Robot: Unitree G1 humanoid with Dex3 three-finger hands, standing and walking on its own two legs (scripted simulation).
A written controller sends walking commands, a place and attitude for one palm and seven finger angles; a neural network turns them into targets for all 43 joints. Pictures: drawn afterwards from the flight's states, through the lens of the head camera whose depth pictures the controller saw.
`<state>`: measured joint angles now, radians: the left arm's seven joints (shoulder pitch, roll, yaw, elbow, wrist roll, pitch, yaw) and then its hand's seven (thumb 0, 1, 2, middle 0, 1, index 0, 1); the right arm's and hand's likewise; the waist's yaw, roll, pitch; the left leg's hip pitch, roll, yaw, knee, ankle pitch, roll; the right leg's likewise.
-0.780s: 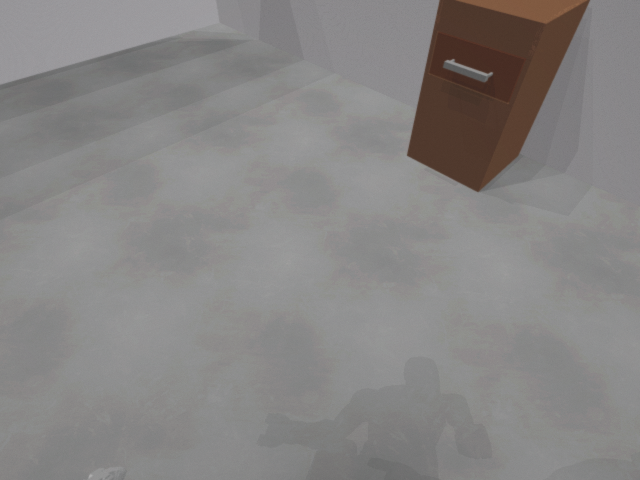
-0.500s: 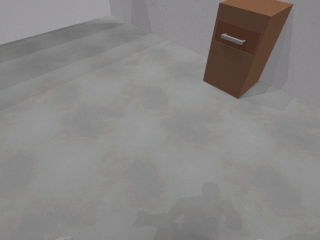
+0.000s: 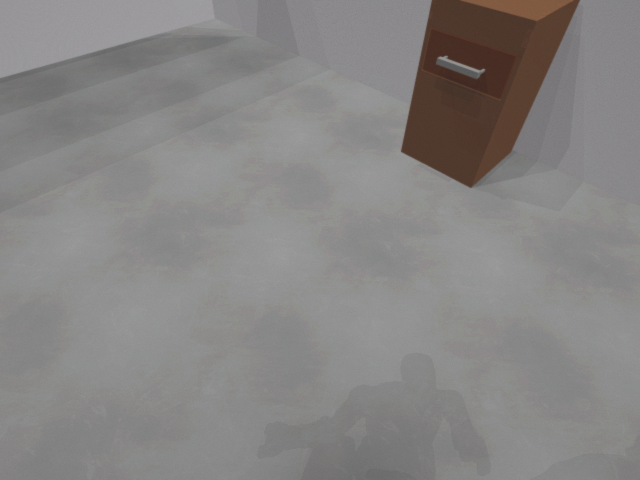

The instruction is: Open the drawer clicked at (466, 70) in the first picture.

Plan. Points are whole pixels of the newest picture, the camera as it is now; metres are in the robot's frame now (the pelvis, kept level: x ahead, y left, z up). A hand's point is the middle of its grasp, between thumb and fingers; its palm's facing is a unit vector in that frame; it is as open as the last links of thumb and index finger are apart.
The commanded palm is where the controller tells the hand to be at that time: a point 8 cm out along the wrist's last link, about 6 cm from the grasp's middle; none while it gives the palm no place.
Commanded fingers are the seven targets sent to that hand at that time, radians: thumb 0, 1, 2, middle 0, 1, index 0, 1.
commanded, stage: stand and wait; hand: left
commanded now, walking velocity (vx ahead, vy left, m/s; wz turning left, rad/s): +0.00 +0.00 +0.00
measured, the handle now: (460, 65) +1.72 -0.51 -0.22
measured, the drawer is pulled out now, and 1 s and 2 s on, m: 0.00 0.00 0.00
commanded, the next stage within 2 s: look at it before walking up in 0.04 s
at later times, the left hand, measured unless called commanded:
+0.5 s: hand out of the picture +0.08 +0.25 -0.15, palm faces -0.04 -0.94 -0.33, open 7.4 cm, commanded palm none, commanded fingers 0.00 0.90 0.90 -0.20 -0.30 -0.20 -0.30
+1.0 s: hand out of the picture +0.06 +0.21 -0.18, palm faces -0.02 -0.97 -0.24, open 7.4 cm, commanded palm none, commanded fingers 0.00 0.90 0.90 -0.20 -0.30 -0.20 -0.30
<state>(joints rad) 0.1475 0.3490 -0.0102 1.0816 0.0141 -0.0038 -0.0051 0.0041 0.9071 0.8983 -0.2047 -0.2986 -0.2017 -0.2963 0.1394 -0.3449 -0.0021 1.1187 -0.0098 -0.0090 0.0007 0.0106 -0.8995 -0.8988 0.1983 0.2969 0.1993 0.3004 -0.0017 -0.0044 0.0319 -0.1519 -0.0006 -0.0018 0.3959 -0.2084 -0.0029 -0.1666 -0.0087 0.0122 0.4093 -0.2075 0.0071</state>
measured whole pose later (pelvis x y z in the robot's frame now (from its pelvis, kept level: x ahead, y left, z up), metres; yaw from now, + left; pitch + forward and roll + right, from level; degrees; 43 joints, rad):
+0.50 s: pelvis +0.01 +0.00 +0.00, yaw +0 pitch -2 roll +0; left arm 0.14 0.34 -0.01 1.08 0.02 -0.01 -0.01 0.00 0.91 0.90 -0.20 -0.30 -0.20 -0.30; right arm 0.11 -0.34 0.00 1.11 -0.01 -0.01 0.00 0.01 -0.90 -0.90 0.20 0.30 0.20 0.30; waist 0.00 -0.01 0.03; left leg -0.14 0.00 0.00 0.37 -0.21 0.00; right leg -0.16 -0.01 0.01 0.39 -0.21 0.01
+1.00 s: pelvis +0.05 +0.00 -0.01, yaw -2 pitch -1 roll -1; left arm 0.28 0.26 0.00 1.08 0.02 0.00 -0.02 0.00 0.91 0.90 -0.20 -0.30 -0.20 -0.30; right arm 0.23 -0.27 0.00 1.11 -0.02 -0.01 0.00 0.01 -0.90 -0.90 0.20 0.30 0.20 0.30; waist 0.01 0.01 -0.02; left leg -0.17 0.03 0.02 0.54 -0.36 0.00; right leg -0.17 0.02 0.03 0.49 -0.32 0.00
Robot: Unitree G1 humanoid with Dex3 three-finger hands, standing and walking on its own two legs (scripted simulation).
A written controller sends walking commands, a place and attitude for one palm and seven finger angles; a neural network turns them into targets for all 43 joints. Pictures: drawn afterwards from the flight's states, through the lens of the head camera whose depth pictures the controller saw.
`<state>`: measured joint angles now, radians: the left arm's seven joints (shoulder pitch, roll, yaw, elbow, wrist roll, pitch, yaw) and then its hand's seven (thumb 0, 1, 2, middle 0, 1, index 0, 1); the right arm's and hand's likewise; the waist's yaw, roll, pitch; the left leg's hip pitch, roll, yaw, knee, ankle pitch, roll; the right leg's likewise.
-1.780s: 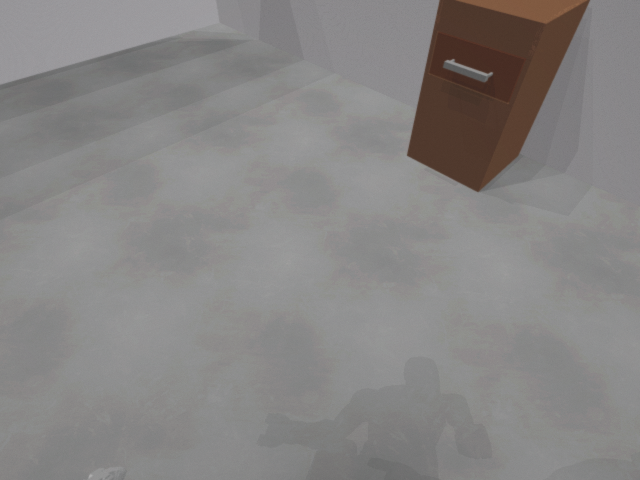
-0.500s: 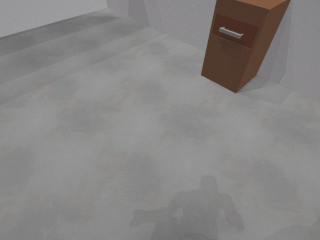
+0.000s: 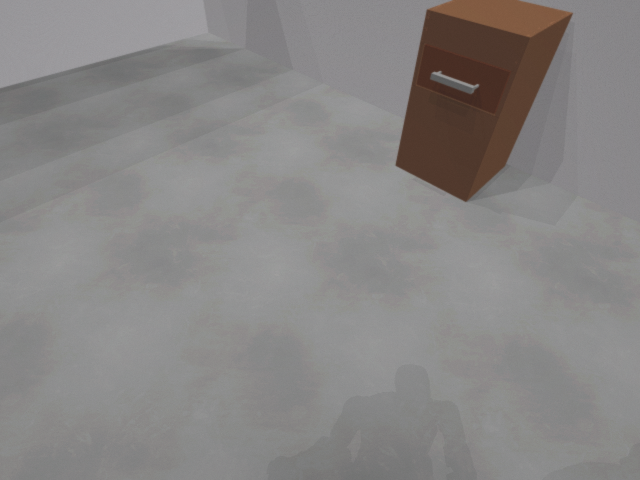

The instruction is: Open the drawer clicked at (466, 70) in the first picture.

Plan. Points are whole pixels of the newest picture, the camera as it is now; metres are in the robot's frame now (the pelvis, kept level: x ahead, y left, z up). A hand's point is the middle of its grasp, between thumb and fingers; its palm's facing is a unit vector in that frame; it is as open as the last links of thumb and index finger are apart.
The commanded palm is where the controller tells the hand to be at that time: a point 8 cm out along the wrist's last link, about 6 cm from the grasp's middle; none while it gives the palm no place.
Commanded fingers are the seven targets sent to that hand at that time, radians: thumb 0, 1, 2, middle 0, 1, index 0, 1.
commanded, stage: walk to a spot facing it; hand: left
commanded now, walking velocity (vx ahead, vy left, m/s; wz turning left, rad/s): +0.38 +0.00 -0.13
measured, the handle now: (454, 81) +1.69 -0.47 -0.21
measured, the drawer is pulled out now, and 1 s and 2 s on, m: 0.00 0.00 0.00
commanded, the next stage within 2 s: turn to face it in 1.86 s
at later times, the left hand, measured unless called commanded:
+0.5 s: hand (246, 384) +0.31 +0.15 -0.18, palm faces -0.08 -0.97 -0.22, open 7.3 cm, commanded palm none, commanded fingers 0.00 0.90 0.90 -0.20 -0.30 -0.20 -0.30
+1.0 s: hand (234, 358) +0.36 +0.18 -0.19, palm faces +0.01 -0.99 -0.12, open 7.4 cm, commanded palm none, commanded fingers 0.00 0.90 0.90 -0.20 -0.30 -0.20 -0.30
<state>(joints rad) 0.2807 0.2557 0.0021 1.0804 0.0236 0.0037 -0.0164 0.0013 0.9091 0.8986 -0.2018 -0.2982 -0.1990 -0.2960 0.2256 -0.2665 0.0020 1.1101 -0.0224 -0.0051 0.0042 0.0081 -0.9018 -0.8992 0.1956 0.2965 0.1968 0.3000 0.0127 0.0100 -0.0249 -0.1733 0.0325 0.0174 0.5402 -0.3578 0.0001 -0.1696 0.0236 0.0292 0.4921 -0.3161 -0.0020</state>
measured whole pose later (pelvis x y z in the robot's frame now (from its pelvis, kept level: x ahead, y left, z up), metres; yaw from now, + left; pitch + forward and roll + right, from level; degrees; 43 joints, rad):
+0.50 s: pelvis +0.18 -0.04 -0.02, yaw -4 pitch -2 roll +0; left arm 0.11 0.21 0.06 0.98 0.02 -0.07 -0.01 0.00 0.92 0.90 -0.20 -0.30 -0.20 -0.30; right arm 0.52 -0.11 -0.03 1.24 0.00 -0.03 -0.02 0.01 -0.90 -0.90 0.20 0.30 0.20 0.30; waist -0.04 0.01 0.12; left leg -0.16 0.08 0.04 1.13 -0.48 0.02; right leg -0.42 -0.03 -0.17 0.70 -0.23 -0.08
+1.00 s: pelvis +0.41 +0.01 +0.00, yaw -4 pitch -1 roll -1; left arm 0.38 0.18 0.05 1.13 0.03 -0.02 -0.02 0.01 0.92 0.90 -0.20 -0.30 -0.20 -0.30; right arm 0.18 -0.13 -0.04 1.00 -0.03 -0.09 -0.01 0.00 -0.91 -0.90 0.19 0.30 0.20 0.30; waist 0.03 -0.05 0.05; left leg -0.28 0.06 0.19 0.57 -0.27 0.05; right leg -0.37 -0.07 -0.07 1.17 -0.38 -0.01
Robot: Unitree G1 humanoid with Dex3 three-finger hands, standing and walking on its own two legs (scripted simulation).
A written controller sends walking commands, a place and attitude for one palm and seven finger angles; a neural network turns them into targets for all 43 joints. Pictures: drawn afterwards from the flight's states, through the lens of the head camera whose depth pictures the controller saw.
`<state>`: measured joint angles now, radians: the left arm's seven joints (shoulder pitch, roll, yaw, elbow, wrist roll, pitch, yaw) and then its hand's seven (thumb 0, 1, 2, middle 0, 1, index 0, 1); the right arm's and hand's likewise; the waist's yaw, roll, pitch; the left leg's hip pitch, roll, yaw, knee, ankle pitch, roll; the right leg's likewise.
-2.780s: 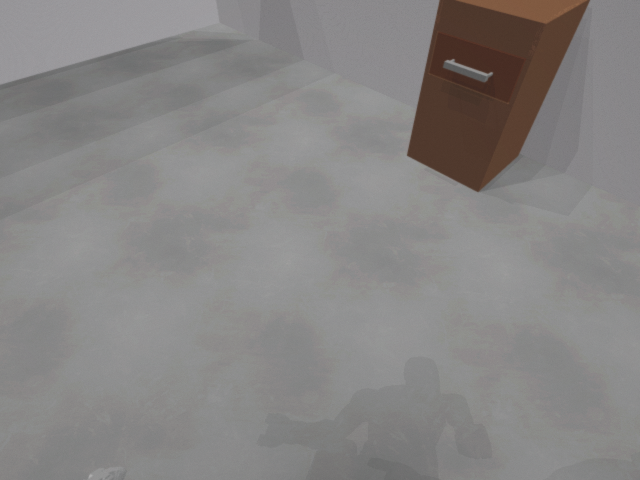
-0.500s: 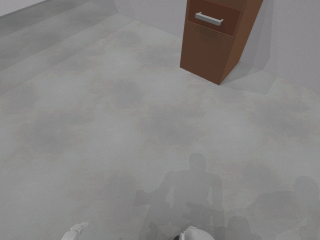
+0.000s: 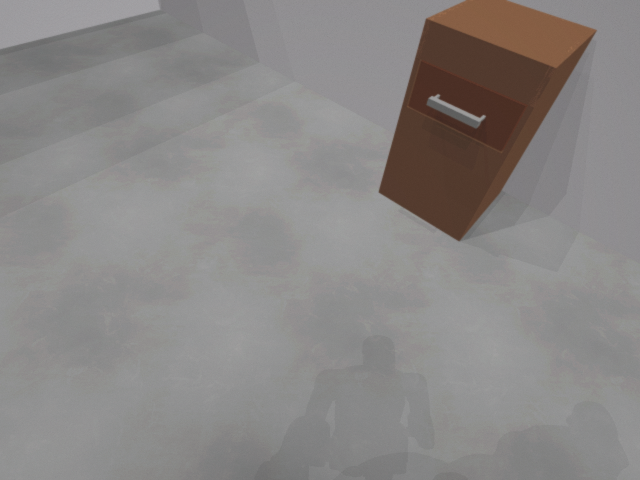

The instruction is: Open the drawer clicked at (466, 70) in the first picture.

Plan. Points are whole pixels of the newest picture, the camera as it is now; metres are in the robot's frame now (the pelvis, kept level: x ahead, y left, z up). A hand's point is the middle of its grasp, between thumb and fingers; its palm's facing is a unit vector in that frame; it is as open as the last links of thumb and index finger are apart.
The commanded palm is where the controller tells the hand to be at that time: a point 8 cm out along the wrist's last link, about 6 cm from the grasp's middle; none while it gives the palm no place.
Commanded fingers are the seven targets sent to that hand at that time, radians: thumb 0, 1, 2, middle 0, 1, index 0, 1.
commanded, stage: walk to a spot facing it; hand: left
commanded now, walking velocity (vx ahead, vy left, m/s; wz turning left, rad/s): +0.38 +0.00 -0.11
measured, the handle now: (456, 109) +1.31 -0.39 -0.21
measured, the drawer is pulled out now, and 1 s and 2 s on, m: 0.00 0.00 0.00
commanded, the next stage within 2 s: turn to face it in 0.86 s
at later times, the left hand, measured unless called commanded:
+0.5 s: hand (267, 343) +0.36 +0.11 -0.16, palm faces -0.05 -0.98 -0.20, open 7.4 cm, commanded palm none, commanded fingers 0.00 0.90 0.90 -0.20 -0.30 -0.20 -0.30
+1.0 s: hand (250, 339) +0.37 +0.15 -0.19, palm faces +0.10 -0.99 -0.13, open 7.4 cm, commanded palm none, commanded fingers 0.00 0.90 0.90 -0.20 -0.30 -0.20 -0.30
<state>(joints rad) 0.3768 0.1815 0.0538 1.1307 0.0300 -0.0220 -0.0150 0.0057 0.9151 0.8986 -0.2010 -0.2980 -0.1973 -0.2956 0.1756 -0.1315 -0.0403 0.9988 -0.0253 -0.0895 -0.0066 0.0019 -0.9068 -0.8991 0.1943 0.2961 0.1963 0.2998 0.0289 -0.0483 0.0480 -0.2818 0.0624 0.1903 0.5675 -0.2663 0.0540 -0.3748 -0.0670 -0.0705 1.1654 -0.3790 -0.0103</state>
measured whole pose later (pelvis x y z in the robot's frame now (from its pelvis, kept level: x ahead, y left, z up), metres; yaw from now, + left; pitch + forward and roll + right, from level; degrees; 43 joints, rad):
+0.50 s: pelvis +0.23 -0.06 -0.01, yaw -3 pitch -2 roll +1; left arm 0.12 0.16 0.05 1.01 0.02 -0.08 -0.01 0.00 0.91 0.90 -0.20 -0.30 -0.20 -0.30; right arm 0.43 -0.12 -0.05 1.19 -0.01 -0.03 -0.01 0.01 -0.90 -0.90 0.20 0.30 0.20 0.30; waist -0.04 0.03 0.08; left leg -0.28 0.11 0.07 1.20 -0.42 0.00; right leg -0.36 -0.04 -0.17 0.64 -0.25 -0.08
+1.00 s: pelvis +0.45 -0.01 -0.01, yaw +0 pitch -3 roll -1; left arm 0.40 0.15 0.04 1.16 0.02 -0.03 0.00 0.00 0.91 0.90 -0.20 -0.30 -0.20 -0.30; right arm 0.12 -0.17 -0.04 0.99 -0.03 -0.07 0.00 0.01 -0.91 -0.90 0.19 0.30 0.19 0.30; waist 0.05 -0.03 0.09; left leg -0.36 0.06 0.17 0.62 -0.22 0.07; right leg -0.27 -0.08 -0.09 1.11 -0.48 0.00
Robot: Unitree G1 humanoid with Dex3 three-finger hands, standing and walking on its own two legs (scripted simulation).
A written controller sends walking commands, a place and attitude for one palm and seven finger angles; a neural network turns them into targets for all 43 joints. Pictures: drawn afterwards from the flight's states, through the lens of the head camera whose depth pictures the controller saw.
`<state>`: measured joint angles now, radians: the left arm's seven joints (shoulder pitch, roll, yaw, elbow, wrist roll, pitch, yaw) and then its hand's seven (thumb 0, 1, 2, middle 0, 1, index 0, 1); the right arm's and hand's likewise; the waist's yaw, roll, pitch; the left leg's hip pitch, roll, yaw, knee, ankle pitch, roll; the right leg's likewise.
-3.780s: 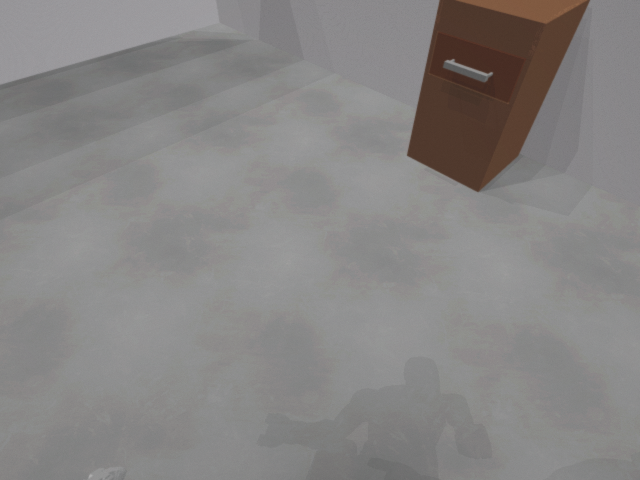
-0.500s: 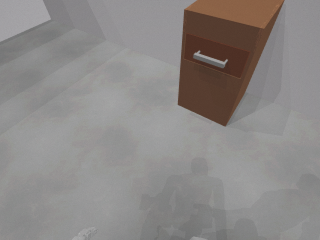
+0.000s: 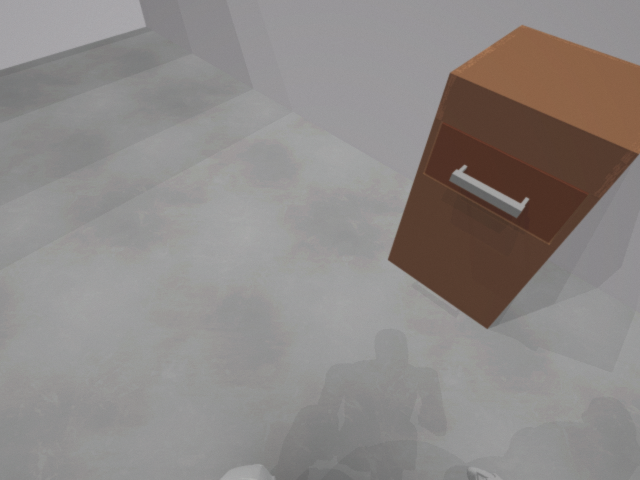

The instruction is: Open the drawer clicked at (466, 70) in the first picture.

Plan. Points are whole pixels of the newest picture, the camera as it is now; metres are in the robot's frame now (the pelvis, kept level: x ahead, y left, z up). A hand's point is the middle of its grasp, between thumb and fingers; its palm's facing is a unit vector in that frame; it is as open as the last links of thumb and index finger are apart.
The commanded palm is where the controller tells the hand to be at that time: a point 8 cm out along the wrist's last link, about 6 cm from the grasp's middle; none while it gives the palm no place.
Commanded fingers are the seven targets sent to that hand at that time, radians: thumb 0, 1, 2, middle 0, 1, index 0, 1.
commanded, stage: turn to face it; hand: left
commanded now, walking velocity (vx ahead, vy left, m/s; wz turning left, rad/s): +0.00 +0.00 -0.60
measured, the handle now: (489, 188) +0.86 -0.37 -0.20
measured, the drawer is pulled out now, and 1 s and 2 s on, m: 0.00 0.00 0.00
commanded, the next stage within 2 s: take the last steps up to it in 1.04 s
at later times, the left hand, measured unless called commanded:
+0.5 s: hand (249, 402) +0.24 +0.13 -0.14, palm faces -0.19 -0.94 -0.29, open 7.4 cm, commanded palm none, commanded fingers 0.00 0.90 0.90 -0.20 -0.30 -0.20 -0.30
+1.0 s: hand (237, 370) +0.29 +0.16 -0.16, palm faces -0.41 -0.89 -0.20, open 7.4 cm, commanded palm none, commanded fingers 0.00 0.90 0.90 -0.20 -0.30 -0.20 -0.30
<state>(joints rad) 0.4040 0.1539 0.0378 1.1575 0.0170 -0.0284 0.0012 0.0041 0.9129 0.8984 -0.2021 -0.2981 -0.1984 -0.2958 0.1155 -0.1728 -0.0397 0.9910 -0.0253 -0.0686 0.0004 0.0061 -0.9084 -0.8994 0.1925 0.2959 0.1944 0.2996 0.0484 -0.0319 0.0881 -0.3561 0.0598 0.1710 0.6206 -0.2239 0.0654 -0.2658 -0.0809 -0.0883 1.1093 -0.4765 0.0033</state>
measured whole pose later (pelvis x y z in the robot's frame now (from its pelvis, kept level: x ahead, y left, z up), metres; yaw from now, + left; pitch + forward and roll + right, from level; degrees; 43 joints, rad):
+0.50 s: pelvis +0.09 -0.05 +0.01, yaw -14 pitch -1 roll +2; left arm 0.15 0.18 0.07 0.93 0.02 0.01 0.01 0.00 0.91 0.90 -0.20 -0.30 -0.20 -0.30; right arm 0.21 -0.21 -0.07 1.02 -0.02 0.05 -0.02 0.01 -0.91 -0.90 0.20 0.30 0.20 0.30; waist -0.01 0.06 0.10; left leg -0.43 0.12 0.10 1.11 -0.46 -0.08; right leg -0.34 -0.01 -0.09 0.60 -0.25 -0.07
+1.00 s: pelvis +0.13 +0.01 +0.02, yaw -29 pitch +0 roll -1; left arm 0.19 0.26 0.09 0.93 0.03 0.07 -0.02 0.00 0.91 0.90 -0.20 -0.30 -0.20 -0.30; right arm 0.20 -0.19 -0.02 0.91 -0.02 0.01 -0.03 0.01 -0.90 -0.90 0.20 0.30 0.20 0.30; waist 0.02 -0.05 0.06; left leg -0.22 0.05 0.10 0.49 -0.28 0.02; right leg -0.50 0.04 0.04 1.03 -0.41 0.04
